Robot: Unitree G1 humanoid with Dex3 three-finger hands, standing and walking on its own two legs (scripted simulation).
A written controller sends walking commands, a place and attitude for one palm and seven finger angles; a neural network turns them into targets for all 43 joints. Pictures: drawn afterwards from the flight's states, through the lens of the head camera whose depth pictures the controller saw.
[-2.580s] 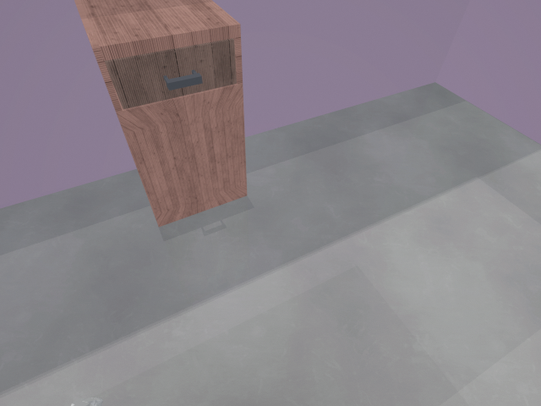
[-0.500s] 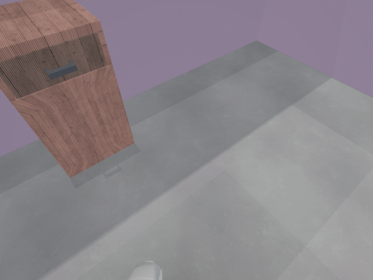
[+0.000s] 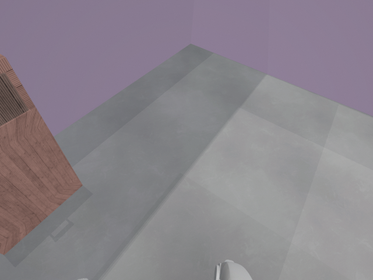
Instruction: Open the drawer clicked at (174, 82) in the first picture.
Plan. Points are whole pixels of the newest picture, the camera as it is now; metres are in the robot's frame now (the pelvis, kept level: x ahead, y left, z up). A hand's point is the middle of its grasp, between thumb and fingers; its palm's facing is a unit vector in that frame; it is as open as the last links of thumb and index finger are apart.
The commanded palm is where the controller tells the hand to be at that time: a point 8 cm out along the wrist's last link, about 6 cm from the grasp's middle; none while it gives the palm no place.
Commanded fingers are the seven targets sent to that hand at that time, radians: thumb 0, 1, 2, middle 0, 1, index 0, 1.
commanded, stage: walk to a spot facing it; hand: left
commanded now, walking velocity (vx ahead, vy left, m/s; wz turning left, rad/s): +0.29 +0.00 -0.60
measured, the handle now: out of the picture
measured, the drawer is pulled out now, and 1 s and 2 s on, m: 0.00 0.00 0.00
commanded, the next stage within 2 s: turn to face it in 0.26 s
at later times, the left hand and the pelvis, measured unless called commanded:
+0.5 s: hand (147, 206) +0.34 +0.13 -0.18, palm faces -0.26 -0.95 -0.20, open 7.3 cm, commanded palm none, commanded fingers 0.00 0.90 0.90 -0.20 -0.30 -0.20 -0.30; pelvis +0.20 -0.02 -0.01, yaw -13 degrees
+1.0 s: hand (122, 200) +0.35 +0.21 -0.17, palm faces +0.04 -0.97 -0.25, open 7.4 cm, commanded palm none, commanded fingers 0.00 0.90 0.90 -0.20 -0.30 -0.20 -0.30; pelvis +0.26 +0.00 +0.00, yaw +0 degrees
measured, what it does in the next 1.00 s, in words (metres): walks ahead: right foot, then left foot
